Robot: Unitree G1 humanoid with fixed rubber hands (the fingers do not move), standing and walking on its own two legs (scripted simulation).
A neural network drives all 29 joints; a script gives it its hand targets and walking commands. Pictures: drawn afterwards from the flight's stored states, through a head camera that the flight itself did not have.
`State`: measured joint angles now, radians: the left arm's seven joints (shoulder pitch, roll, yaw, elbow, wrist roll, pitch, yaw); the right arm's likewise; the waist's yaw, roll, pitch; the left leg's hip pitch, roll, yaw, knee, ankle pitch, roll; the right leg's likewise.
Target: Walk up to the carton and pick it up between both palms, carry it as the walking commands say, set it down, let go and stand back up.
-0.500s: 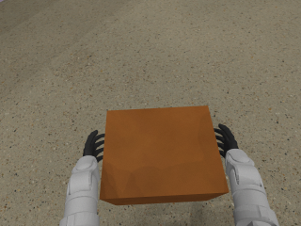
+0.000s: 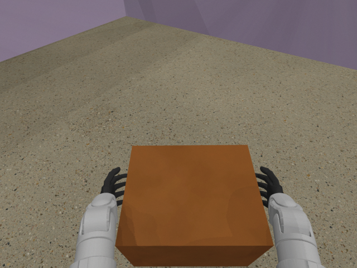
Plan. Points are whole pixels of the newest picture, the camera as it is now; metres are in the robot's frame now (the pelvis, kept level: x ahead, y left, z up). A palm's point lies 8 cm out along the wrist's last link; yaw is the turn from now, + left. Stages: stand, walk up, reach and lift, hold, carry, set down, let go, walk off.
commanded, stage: reach and lift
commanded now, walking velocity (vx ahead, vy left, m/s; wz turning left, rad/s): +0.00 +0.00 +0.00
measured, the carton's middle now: (190, 206) +0.31 +0.00 -0.05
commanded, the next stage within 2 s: hold in 1.10 s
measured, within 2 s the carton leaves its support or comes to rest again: neither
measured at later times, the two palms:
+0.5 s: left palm (112, 189) +0.29 +0.18 +0.05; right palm (285, 188) +0.30 -0.20 +0.05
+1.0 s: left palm (107, 194) +0.28 +0.19 +0.04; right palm (282, 199) +0.28 -0.19 +0.04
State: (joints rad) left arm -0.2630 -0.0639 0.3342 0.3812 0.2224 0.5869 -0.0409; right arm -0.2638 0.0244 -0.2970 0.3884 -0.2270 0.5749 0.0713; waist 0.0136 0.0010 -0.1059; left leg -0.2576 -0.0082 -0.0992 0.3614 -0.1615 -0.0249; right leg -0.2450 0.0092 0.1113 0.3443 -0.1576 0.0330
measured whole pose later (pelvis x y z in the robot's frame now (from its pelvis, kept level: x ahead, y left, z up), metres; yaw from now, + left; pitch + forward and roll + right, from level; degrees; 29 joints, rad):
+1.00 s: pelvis +0.01 +0.00 +0.01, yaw +1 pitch -4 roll +0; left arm -0.19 -0.09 0.32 0.21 0.25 0.70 -0.07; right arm -0.19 0.05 -0.26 0.19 -0.27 0.70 0.10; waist -0.02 0.02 -0.03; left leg -0.03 -0.01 -0.11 0.22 -0.11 -0.02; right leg -0.03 -0.01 0.10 0.22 -0.13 0.03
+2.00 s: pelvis -0.03 +0.00 -0.03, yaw +4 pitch +0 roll -1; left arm -0.38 0.05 0.24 0.05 0.06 1.03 0.02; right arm -0.37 -0.06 -0.18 0.05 -0.08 1.02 -0.01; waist 0.00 0.00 -0.11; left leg -0.42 -0.02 -0.08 0.73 -0.30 0.00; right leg -0.37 -0.03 0.00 0.69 -0.32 0.04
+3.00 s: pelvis -0.14 -0.04 -0.02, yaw +8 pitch +2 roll +3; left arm -0.07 -0.13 0.30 -0.31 0.07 1.12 -0.01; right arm -0.08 0.05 -0.20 -0.32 -0.12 1.16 0.02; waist 0.01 -0.01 -0.14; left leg -0.55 0.03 0.05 0.91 -0.35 -0.02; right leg -0.41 -0.07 -0.07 0.67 -0.29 -0.03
